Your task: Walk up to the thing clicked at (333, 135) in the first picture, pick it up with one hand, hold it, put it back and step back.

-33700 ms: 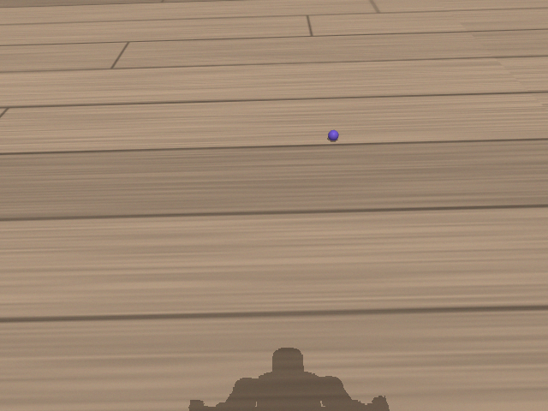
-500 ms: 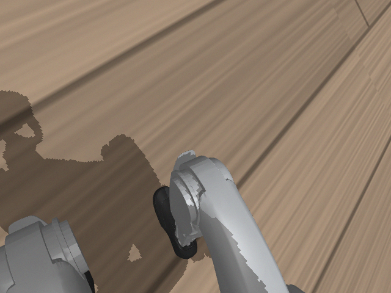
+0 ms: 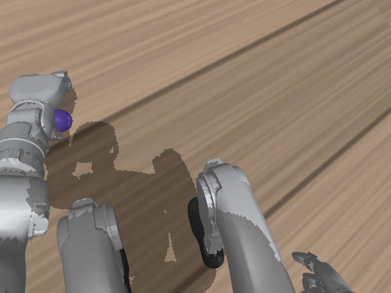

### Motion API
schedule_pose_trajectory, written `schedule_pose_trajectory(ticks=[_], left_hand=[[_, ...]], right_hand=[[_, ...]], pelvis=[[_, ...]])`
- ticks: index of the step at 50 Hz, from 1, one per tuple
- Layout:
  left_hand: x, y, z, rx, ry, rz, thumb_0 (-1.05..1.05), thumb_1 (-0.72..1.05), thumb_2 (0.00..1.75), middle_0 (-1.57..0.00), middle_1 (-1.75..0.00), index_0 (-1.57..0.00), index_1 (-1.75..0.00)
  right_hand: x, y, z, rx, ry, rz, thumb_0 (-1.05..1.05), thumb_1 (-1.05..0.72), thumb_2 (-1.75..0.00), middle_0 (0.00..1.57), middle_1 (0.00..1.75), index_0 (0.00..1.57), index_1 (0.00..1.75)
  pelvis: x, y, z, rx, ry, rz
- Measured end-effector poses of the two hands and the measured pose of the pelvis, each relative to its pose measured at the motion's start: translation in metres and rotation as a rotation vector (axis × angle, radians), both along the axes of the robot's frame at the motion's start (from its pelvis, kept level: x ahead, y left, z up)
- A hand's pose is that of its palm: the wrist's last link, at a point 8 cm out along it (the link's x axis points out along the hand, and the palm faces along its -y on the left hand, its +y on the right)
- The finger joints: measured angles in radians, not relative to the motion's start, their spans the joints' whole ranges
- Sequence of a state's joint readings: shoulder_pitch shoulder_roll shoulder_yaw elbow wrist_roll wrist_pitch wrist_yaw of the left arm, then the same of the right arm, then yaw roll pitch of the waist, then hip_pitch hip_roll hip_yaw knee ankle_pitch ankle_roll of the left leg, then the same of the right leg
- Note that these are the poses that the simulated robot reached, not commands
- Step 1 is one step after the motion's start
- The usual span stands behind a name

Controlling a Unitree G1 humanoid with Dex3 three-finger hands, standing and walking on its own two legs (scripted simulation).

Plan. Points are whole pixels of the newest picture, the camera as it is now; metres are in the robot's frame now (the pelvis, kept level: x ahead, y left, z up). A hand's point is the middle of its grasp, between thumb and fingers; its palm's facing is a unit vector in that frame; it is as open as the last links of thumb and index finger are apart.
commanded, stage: withdraw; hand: left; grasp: from above
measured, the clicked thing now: (59, 120) +0.56 +0.20 -0.33
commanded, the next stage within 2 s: home in 0.14 s
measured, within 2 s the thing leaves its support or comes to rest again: neither
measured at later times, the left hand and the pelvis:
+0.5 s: hand (12, 89) +0.56 +0.23 -0.13, palm faces -0.37 -0.18 -0.91, open 10.6 cm; pelvis +0.03 +0.00 +0.00, yaw +0 degrees
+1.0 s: hand out of the picture +0.34 +0.21 +0.07, palm faces -0.13 -0.82 -0.56, open 7.4 cm; pelvis +0.02 +0.00 +0.18, yaw +5 degrees
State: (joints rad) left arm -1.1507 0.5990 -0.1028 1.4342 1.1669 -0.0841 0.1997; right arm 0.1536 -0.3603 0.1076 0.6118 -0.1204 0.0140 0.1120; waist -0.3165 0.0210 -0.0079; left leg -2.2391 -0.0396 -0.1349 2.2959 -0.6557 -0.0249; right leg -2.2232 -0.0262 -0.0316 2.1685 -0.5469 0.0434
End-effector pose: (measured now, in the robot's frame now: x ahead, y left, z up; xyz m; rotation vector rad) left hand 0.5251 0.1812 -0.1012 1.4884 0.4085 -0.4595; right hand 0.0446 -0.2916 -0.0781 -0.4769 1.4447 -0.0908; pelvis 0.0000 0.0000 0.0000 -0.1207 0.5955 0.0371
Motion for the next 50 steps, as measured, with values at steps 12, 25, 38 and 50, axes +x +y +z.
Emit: schedule_pose_trajectory(ticks=[12, 25, 38, 50], left_hand=[[0.023, 0.029, -0.046, 0.058, -0.145, 0.09, 0.0, -0.24, 0.78, -0.39, -0.72, -0.37, -0.75], [0.038, 0.055, 0.026, -0.022, -0.143, 0.291, 0.0, 0.08, 0.99, -0.29, -0.7, -0.28, -0.72], [-0.105, 0.084, 0.117, -0.38, -0.028, 0.516, 0.0, 0.72, 1.02, -0.24, -0.47, -0.24, -0.48], [-0.192, 0.072, 0.214, -0.643, -0.023, 0.81, 0.01, 0.87, 0.91, -0.22, -0.32, -0.22, -0.32]], right_hand=[[-0.033, 0.022, -0.023, 0.02, 0.111, -0.07, 0.0, -0.92, -0.91, 0.19, 0.3, 0.2, 0.3], [-0.005, 0.035, -0.022, 0.116, 0.061, -0.123, 0.0, -0.9, -0.9, 0.2, 0.3, 0.21, 0.3], [0.077, 0.016, 0.051, 0.077, -0.153, -0.055, 0.0, -0.9, -0.9, 0.2, 0.3, 0.2, 0.3], [0.179, 0.05, 0.165, 0.131, -0.543, 0.023, 0.0, -0.91, -0.9, 0.2, 0.3, 0.2, 0.3]], pelvis=[[0.013, 0.0, -0.027, -0.002, 0.058, -0.009], [0.029, 0.004, -0.003, -0.006, 0.086, -0.002], [0.017, 0.007, 0.083, 0.02, 0.027, 0.025], [0.024, 0.0, 0.178, 0.051, -0.095, 0.051]])
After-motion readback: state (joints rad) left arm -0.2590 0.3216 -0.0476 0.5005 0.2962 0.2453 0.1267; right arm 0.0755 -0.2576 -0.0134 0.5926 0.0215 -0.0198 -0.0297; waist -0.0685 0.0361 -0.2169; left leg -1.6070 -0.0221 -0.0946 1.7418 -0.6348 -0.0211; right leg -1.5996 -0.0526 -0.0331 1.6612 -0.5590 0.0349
